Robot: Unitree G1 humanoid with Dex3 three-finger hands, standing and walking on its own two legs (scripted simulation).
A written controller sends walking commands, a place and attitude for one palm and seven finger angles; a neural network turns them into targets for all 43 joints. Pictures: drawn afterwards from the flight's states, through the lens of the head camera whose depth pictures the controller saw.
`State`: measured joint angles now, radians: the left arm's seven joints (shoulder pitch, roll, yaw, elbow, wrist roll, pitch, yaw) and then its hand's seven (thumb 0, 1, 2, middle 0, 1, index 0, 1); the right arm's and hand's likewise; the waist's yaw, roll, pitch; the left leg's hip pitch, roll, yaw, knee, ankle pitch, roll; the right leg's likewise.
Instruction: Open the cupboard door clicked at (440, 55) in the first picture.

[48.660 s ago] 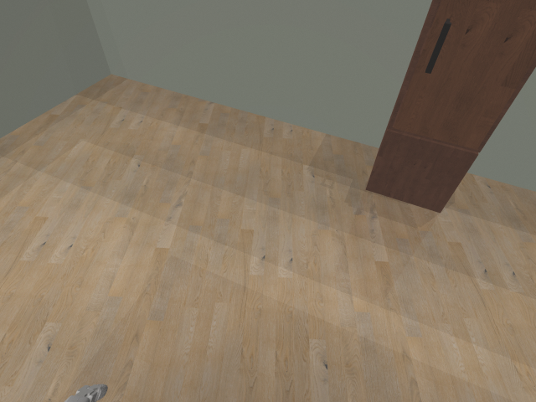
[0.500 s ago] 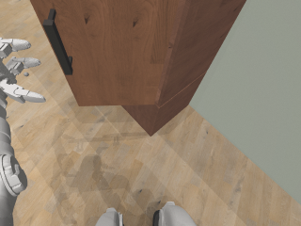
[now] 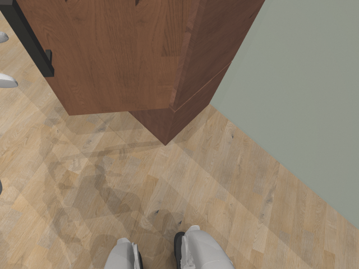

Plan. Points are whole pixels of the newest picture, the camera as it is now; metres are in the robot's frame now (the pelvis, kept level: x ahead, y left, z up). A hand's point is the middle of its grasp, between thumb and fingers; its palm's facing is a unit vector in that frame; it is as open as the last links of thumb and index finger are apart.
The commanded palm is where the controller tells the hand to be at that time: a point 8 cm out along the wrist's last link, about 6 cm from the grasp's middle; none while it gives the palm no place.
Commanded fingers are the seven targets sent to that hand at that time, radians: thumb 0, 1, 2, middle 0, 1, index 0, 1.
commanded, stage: move the hooked fingers beside the handle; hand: left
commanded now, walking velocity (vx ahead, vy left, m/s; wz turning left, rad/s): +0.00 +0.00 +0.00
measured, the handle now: (32, 34) +0.57 +0.23 +0.09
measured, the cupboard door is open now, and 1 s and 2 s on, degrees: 52 52 52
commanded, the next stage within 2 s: slide the fingers in behind the handle in 0.88 s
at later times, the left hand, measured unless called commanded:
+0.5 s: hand out of the picture +0.51 +0.29 +0.09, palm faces +0.04 -1.00 -0.01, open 14.0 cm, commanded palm +0.50 +0.33 +0.08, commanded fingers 0.00 -0.50 0.30 -0.30 -1.20 -0.30 -1.20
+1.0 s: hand out of the picture +0.52 +0.30 +0.09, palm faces +0.05 -1.00 -0.01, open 14.0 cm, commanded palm +0.50 +0.33 +0.08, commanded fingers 0.00 -0.50 0.30 -0.30 -1.20 -0.30 -1.20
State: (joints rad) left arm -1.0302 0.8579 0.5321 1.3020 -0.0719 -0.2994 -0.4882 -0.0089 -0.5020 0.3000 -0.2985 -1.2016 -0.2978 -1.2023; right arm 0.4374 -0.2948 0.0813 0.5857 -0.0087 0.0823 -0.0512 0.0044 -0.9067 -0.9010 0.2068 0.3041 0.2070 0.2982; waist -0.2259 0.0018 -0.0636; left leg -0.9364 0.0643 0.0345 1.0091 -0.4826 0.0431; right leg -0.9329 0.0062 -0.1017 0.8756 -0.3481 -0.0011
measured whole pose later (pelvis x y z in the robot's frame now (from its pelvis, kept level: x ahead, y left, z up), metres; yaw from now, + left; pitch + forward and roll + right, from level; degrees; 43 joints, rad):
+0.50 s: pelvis +0.01 +0.00 +0.00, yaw +1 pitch +22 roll -5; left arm -0.93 0.74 0.48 1.23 -0.11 -0.32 -0.45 -0.01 -0.50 0.30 -0.30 -1.20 -0.30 -1.20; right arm 0.41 -0.28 0.07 0.57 -0.01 0.11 -0.02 0.00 -0.91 -0.90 0.21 0.30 0.21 0.30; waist -0.18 0.01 -0.09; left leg -0.87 0.06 0.03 0.99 -0.50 0.04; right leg -0.87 0.00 -0.11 0.85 -0.36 0.00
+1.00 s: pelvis +0.00 +0.00 +0.00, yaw +0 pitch +24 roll -5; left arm -0.99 0.85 0.54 1.28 -0.09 -0.31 -0.49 -0.01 -0.50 0.30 -0.30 -1.20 -0.30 -1.20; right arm 0.44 -0.29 0.08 0.59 -0.01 0.10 -0.04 0.00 -0.91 -0.90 0.21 0.30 0.21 0.30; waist -0.22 0.00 -0.06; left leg -0.94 0.07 0.02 1.02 -0.49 0.04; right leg -0.93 0.02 -0.11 0.88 -0.35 0.00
